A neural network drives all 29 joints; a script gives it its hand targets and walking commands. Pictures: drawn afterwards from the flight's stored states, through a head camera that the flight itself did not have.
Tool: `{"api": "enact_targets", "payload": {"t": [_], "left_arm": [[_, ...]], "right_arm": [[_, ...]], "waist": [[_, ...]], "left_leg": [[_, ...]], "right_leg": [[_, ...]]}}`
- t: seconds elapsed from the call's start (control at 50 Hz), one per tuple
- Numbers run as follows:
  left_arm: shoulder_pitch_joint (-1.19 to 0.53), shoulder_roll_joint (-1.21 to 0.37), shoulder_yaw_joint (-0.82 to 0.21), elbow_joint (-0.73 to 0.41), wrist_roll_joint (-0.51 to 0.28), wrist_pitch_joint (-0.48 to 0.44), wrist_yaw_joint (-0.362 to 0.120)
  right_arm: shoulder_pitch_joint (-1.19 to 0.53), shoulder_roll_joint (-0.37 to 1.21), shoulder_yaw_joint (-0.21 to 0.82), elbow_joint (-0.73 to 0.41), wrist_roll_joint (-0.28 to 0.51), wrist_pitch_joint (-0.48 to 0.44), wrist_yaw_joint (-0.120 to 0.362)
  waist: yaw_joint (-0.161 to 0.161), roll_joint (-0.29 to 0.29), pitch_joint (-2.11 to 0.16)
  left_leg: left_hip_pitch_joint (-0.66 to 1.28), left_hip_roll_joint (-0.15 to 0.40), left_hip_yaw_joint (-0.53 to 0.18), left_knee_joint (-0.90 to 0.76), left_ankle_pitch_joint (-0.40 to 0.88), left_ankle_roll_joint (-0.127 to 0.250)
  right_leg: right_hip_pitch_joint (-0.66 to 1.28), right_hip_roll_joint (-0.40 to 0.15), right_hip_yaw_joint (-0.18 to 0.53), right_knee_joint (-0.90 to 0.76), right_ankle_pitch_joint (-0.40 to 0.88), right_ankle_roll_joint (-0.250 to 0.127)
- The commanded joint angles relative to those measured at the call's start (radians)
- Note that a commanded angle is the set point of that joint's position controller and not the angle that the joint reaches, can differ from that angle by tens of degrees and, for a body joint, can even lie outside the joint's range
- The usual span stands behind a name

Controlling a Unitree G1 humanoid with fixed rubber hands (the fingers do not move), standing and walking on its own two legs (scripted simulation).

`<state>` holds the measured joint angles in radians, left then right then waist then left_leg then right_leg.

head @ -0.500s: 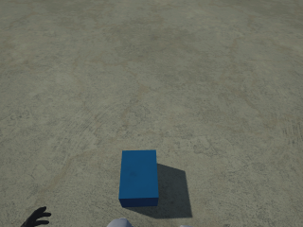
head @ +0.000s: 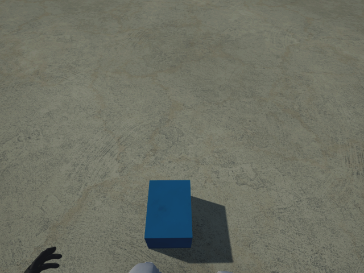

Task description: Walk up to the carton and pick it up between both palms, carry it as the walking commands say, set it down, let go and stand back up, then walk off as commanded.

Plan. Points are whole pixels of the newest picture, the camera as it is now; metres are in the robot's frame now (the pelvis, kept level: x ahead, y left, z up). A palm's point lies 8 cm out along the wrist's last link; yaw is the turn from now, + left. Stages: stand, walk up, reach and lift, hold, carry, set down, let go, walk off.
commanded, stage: walk up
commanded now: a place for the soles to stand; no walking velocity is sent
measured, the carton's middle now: (169, 213) +0.48 +0.09 -0.64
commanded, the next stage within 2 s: none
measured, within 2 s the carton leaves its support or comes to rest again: neither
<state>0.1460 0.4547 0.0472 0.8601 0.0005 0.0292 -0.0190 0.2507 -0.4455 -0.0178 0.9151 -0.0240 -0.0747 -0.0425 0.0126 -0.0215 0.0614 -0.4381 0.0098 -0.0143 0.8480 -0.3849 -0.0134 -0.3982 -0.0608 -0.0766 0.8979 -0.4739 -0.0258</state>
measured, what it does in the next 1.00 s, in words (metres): stands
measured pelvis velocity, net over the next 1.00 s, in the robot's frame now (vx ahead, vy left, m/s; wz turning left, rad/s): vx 0.00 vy -0.01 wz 0.03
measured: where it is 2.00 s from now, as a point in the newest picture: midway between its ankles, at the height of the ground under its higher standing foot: outside the picture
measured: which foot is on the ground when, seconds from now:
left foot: down 0.00-1.00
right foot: down 0.00-1.00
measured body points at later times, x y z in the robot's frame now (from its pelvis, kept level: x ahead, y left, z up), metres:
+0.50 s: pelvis +0.00 -0.01 +0.00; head +0.01 -0.01 +0.45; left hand +0.10 +0.34 -0.09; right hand +0.08 -0.34 -0.10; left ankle +0.04 +0.14 -0.70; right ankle +0.01 -0.11 -0.70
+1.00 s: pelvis +0.00 -0.01 +0.00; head +0.02 -0.01 +0.45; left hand +0.10 +0.33 -0.09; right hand +0.08 -0.35 -0.10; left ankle +0.03 +0.14 -0.70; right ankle +0.01 -0.11 -0.70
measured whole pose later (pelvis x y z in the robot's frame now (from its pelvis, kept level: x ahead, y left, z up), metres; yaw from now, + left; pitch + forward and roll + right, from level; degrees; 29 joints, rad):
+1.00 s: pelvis +0.00 -0.01 +0.00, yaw +2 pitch -1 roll +1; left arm 0.15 0.45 0.05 0.89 0.00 0.02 -0.02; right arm 0.25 -0.45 -0.01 0.92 -0.02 -0.07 -0.04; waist 0.01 -0.02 0.06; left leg -0.44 0.02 -0.02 0.84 -0.37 -0.02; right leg -0.39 -0.06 -0.10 0.88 -0.46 -0.03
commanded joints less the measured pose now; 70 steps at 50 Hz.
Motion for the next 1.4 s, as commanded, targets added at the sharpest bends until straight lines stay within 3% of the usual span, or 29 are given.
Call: {"api": "enact_targets", "payload": {"t": [0.0, 0.06, 0.1, 0.16, 0.2, 0.24, 0.32, 0.36, 0.4, 0.44, 0.48, 0.52, 0.56, 0.62, 0.66, 0.7, 0.76, 0.8, 0.84, 0.9, 0.94, 0.98, 1.06, 1.1, 1.14, 1.2, 1.26, 1.32, 1.38], "left_arm": [[-0.012, 0.158, 0.074, -0.040, 0.015, -0.024, 0.004], [0.019, 0.225, 0.092, -0.037, 0.027, -0.033, 0.005], [-0.055, 0.250, 0.081, -0.054, 0.022, -0.036, 0.007], [-0.087, 0.197, 0.069, -0.065, 0.013, -0.023, 0.005], [-0.088, 0.151, 0.059, -0.092, 0.009, -0.008, 0.007], [-0.072, 0.150, 0.063, -0.076, 0.004, -0.006, 0.008], [0.015, 0.177, 0.082, -0.031, 0.016, -0.029, 0.005], [0.007, 0.242, 0.090, -0.029, 0.023, -0.036, 0.009], [-0.039, 0.253, 0.086, -0.052, 0.020, -0.037, 0.007], [-0.082, 0.230, 0.072, -0.058, 0.020, -0.029, 0.006], [-0.080, 0.180, 0.065, -0.079, 0.014, -0.017, 0.007], [-0.079, 0.148, 0.063, -0.084, 0.000, -0.007, 0.007], [-0.054, 0.146, 0.061, -0.057, 0.003, -0.009, 0.005], [0.002, 0.184, 0.081, -0.032, 0.021, -0.025, -0.002], [0.001, 0.229, 0.093, -0.031, 0.027, -0.031, 0.003], [-0.086, 0.259, 0.083, -0.050, 0.025, -0.036, 0.001], [-0.098, 0.199, 0.063, -0.063, 0.018, -0.027, 0.004], [-0.085, 0.151, 0.062, -0.077, 0.008, -0.013, 0.001], [-0.049, 0.145, 0.062, -0.063, 0.003, -0.010, 0.004], [0.006, 0.181, 0.078, -0.024, 0.015, -0.026, 0.002], [0.014, 0.225, 0.084, -0.024, 0.024, -0.032, 0.004], [-0.058, 0.248, 0.078, -0.048, 0.021, -0.041, 0.005], [-0.073, 0.177, 0.066, -0.071, 0.008, -0.028, 0.008], [-0.081, 0.161, 0.062, -0.071, 0.000, -0.015, 0.008], [-0.048, 0.148, 0.063, -0.055, 0.000, -0.016, 0.007], [-0.003, 0.195, 0.082, -0.031, 0.016, -0.028, 0.008], [-0.043, 0.244, 0.082, -0.048, 0.022, -0.038, 0.009], [-0.084, 0.204, 0.067, -0.056, 0.012, -0.031, 0.006], [-0.074, 0.152, 0.065, -0.071, 0.000, -0.011, 0.004]], "right_arm": [[-0.074, -0.266, -0.049, -0.044, 0.003, -0.011, -0.009], [-0.075, -0.196, -0.030, -0.057, 0.013, -0.006, -0.005], [-0.024, -0.207, -0.043, -0.045, 0.020, -0.003, -0.004], [0.057, -0.208, -0.048, -0.029, 0.016, -0.020, 0.002], [0.061, -0.276, -0.064, -0.039, 0.004, -0.027, -0.002], [0.017, -0.299, -0.057, -0.036, 0.008, -0.025, -0.008], [-0.066, -0.222, -0.031, -0.050, 0.010, -0.009, -0.010], [-0.070, -0.182, -0.027, -0.063, 0.022, -0.004, -0.005], [-0.014, -0.199, -0.042, -0.046, 0.023, -0.001, -0.006], [0.050, -0.189, -0.044, -0.034, 0.021, -0.009, -0.002], [0.046, -0.230, -0.058, -0.032, 0.009, -0.020, 0.001], [0.048, -0.291, -0.063, -0.036, 0.004, -0.024, -0.005], [-0.017, -0.300, -0.057, -0.033, -0.001, -0.020, -0.010], [-0.073, -0.238, -0.039, -0.046, 0.002, -0.002, -0.009], [-0.083, -0.197, -0.033, -0.050, 0.009, 0.002, -0.007], [-0.012, -0.213, -0.052, -0.039, 0.011, 0.001, -0.004], [0.066, -0.208, -0.056, -0.025, 0.013, -0.018, 0.001], [0.070, -0.291, -0.067, -0.032, -0.001, -0.028, -0.003], [0.003, -0.301, -0.063, -0.033, 0.001, -0.023, -0.006], [-0.070, -0.243, -0.039, -0.049, 0.008, -0.006, -0.010], [-0.086, -0.196, -0.032, -0.050, 0.017, 0.001, -0.005], [-0.011, -0.195, -0.039, -0.038, 0.020, 0.002, -0.007], [0.039, -0.214, -0.048, -0.038, 0.013, -0.020, 0.001], [0.044, -0.266, -0.055, -0.037, 0.009, -0.021, -0.008], [-0.010, -0.282, -0.053, -0.037, 0.007, -0.016, -0.014], [-0.073, -0.226, -0.035, -0.050, 0.011, -0.001, -0.012], [-0.033, -0.196, -0.042, -0.044, 0.021, 0.006, -0.010], [0.059, -0.201, -0.048, -0.021, 0.016, -0.012, 0.001], [0.045, -0.271, -0.056, -0.033, 0.004, -0.021, -0.005]], "waist": [[0.033, 0.111, -0.024], [0.051, -0.039, -0.029], [0.005, -0.105, -0.041], [-0.031, -0.016, -0.075], [-0.028, 0.132, -0.110], [-0.008, 0.142, -0.080], [0.050, 0.067, -0.061], [0.036, -0.070, -0.051], [0.005, -0.072, -0.065], [-0.030, -0.093, -0.069], [-0.023, 0.037, -0.077], [-0.013, 0.152, -0.094], [0.007, 0.159, -0.052], [0.037, 0.063, -0.011], [0.046, -0.054, -0.008], [-0.008, -0.098, -0.017], [-0.041, -0.037, -0.059], [-0.025, 0.140, -0.100], [0.007, 0.161, -0.075], [0.047, 0.070, -0.041], [0.046, -0.044, -0.056], [-0.002, -0.113, -0.043], [-0.022, 0.032, -0.116], [-0.013, 0.094, -0.140], [0.011, 0.121, -0.112], [0.040, 0.033, -0.047], [0.017, -0.103, -0.035], [-0.028, -0.052, -0.089], [-0.013, 0.112, -0.100]], "left_leg": [[-0.077, 0.174, -0.397, -0.296, 0.145, 0.194], [-0.185, 0.001, -0.067, -0.067, 0.136, 0.064], [-0.059, -0.020, 0.064, 0.052, 0.009, 0.045], [0.082, 0.015, -0.046, -0.131, 0.297, 0.083], [0.135, 0.207, -0.464, -0.294, 0.332, 0.218], [0.123, 0.267, -0.557, -0.347, 0.223, 0.267], [-0.121, 0.102, -0.256, -0.211, 0.237, 0.121], [-0.122, -0.022, -0.007, 0.000, 0.152, 0.051], [-0.052, -0.014, 0.064, 0.052, 0.035, 0.045], [0.027, 0.001, 0.039, -0.071, 0.125, 0.070], [0.099, 0.056, -0.128, -0.168, 0.310, 0.107], [0.105, 0.227, -0.511, -0.329, 0.217, 0.245], [0.044, 0.236, -0.524, -0.362, 0.079, 0.252], [-0.174, 0.116, -0.302, -0.286, -0.003, 0.134], [-0.196, -0.014, -0.039, -0.061, 0.015, 0.062], [-0.067, -0.013, 0.061, 0.055, -0.089, 0.048], [0.090, 0.018, -0.043, -0.157, 0.224, 0.076], [0.124, 0.203, -0.466, -0.326, 0.245, 0.198], [0.087, 0.243, -0.535, -0.344, 0.145, 0.261], [-0.116, 0.126, -0.317, -0.252, 0.152, 0.152], [-0.157, -0.005, -0.060, -0.054, 0.088, 0.067], [-0.062, -0.007, 0.058, 0.030, -0.002, 0.041], [0.123, 0.055, -0.114, -0.135, 0.445, 0.111], [0.128, 0.195, -0.418, -0.244, 0.429, 0.234], [0.073, 0.217, -0.439, -0.264, 0.361, 0.253], [-0.151, 0.084, -0.218, -0.171, 0.197, 0.124], [-0.092, -0.015, 0.070, 0.053, -0.075, 0.042], [0.084, 0.012, 0.008, -0.139, 0.230, 0.070], [0.101, 0.201, -0.445, -0.278, 0.359, 0.229]], "right_leg": [[0.080, -0.013, 0.099, -0.184, 0.018, -0.032], [0.181, -0.176, 0.249, -0.377, 0.019, -0.131], [0.085, -0.308, 0.310, -0.415, 0.121, -0.209], [0.031, -0.158, 0.101, -0.189, 0.253, -0.101], [-0.069, -0.001, 0.053, 0.044, 0.071, -0.012], [-0.089, 0.007, 0.102, 0.005, -0.187, -0.014], [0.176, -0.058, 0.140, -0.260, 0.083, -0.059], [0.162, -0.220, 0.265, -0.417, 0.064, -0.153], [0.117, -0.300, 0.292, -0.389, 0.204, -0.212], [0.075, -0.228, 0.166, -0.300, 0.228, -0.151], [0.000, -0.112, 0.058, -0.140, 0.160, -0.073], [-0.073, 0.014, 0.067, 0.012, -0.060, -0.021], [-0.044, -0.001, 0.088, -0.058, -0.138, -0.019], [0.148, -0.042, 0.125, -0.269, -0.057, -0.053], [0.148, -0.198, 0.263, -0.447, -0.141, -0.129], [0.037, -0.312, 0.319, -0.463, -0.055, -0.202], [0.019, -0.172, 0.105, -0.225, 0.189, -0.095], [-0.078, -0.003, 0.041, 0.012, 0.026, -0.008], [-0.057, 0.008, 0.090, -0.047, -0.144, -0.011], [0.130, -0.040, 0.122, -0.244, 0.025, -0.052], [0.172, -0.191, 0.242, -0.421, -0.046, -0.131], [0.112, -0.298, 0.271, -0.422, 0.167, -0.198], [0.044, -0.111, 0.046, -0.141, 0.304, -0.064], [-0.002, -0.008, 0.060, -0.011, 0.121, -0.014], [0.018, -0.010, 0.082, -0.075, 0.036, -0.015], [0.174, -0.094, 0.150, -0.302, 0.062, -0.075], [0.105, -0.324, 0.289, -0.443, 0.131, -0.215], [0.060, -0.198, 0.094, -0.252, 0.256, -0.114], [-0.024, 0.000, 0.054, -0.011, 0.041, -0.014]]}}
